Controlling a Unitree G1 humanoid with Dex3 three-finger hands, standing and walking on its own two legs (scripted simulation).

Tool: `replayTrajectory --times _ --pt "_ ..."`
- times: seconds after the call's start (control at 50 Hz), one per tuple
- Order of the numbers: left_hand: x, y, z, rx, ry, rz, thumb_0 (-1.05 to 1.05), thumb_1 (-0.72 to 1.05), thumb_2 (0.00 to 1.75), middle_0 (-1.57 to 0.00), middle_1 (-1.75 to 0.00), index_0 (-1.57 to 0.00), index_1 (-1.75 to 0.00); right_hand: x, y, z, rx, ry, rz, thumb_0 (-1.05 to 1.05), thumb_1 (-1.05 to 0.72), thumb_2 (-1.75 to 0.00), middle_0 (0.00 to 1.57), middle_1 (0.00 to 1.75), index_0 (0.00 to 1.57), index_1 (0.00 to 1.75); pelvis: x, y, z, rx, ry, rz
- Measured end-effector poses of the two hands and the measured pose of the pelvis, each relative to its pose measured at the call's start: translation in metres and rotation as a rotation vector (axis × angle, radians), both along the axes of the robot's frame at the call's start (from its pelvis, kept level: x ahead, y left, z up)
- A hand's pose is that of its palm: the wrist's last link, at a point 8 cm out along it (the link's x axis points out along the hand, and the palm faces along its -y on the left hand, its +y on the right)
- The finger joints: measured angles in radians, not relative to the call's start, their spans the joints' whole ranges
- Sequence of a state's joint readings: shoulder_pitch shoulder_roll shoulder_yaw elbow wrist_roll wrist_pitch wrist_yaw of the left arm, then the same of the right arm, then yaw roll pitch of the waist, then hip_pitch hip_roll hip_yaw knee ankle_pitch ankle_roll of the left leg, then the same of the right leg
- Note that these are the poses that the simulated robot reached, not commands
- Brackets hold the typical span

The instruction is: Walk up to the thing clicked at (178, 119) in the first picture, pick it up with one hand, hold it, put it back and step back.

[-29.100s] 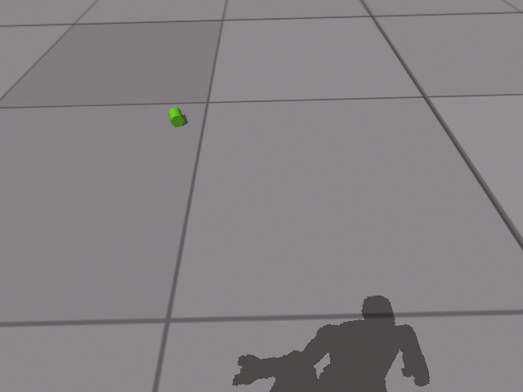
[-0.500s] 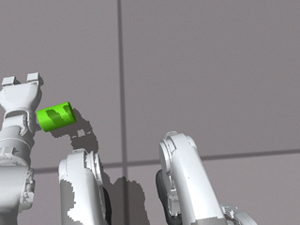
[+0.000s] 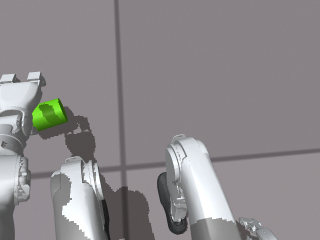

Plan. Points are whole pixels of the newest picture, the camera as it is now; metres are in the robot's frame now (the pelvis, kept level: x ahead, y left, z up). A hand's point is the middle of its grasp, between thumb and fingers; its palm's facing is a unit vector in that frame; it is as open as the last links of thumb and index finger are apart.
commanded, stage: home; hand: left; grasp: from above
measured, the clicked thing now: (46, 115) +0.50 +0.26 -0.30
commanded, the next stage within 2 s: none
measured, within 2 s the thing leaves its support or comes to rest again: neither
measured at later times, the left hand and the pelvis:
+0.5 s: hand out of the picture +0.39 +0.25 +0.00, palm faces -0.36 -0.42 -0.83, open 9.2 cm; pelvis +0.02 +0.00 +0.12, yaw +2 degrees
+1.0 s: hand out of the picture +0.26 +0.21 +0.20, palm faces +0.01 -0.92 -0.39, open 7.4 cm; pelvis +0.05 +0.00 +0.29, yaw +5 degrees
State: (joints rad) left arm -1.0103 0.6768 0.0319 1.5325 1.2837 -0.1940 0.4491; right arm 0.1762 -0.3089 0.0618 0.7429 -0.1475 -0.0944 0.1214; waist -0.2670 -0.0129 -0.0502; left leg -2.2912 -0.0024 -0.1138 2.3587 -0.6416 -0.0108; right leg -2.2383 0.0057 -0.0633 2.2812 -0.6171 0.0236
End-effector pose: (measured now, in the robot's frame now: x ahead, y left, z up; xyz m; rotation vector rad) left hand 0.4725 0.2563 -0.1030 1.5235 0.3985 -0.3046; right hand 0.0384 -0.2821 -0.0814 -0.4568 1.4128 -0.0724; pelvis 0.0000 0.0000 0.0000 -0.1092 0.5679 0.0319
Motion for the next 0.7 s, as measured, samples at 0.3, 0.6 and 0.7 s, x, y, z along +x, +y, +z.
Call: replayTrajectory --times 0.3,0.6,0.7 --pt "0.001 0.016 0.068 -0.016 -0.072 0.165 0.0 -0.17 0.9 -0.21 -0.72 -0.2 -0.72 0.002 0.031 0.002 0.143 0.015 -0.153 0.0 -0.9 -0.9 0.2 0.3 0.2 0.3 0.014 0.005 0.036 0.007 0.059 0.001" --pt "-0.123 0.015 0.189 -0.423 0.002 0.43 0.0 0.73 0.88 -0.22 -0.34 -0.22 -0.34 0.142 0.023 0.129 0.113 -0.369 -0.02 0.0 -0.91 -0.9 0.2 0.3 0.2 0.29 0.016 0.002 0.153 0.032 -0.012 0.034" --pt "-0.157 0.016 0.227 -0.544 -0.012 0.549 0.0 0.83 0.89 -0.22 -0.32 -0.22 -0.32 0.181 0.034 0.175 0.115 -0.508 0.019 0.0 -0.91 -0.9 0.2 0.3 0.2 0.29 0.018 0.002 0.185 0.038 -0.059 0.047"
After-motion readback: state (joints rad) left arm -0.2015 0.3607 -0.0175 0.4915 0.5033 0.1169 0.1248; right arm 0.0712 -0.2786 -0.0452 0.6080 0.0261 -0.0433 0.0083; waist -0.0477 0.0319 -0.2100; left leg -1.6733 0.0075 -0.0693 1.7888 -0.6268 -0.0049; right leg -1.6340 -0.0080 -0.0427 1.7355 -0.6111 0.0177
